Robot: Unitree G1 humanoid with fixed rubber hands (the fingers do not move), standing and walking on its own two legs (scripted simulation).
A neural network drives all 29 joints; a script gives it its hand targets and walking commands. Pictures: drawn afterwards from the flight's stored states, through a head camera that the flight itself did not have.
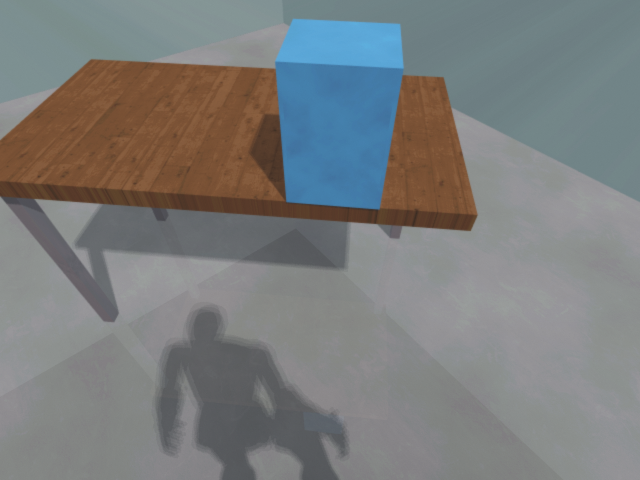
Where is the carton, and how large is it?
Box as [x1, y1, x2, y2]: [275, 19, 403, 209]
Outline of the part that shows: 293,19 275,60 286,201 379,209 403,69 399,24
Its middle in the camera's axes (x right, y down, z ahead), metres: +0.04 -0.25 +0.77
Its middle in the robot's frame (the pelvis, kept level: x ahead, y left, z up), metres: +0.75 -0.01 +0.06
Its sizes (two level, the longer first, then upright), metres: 0.200 0.184 0.298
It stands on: a table, 0.69 m high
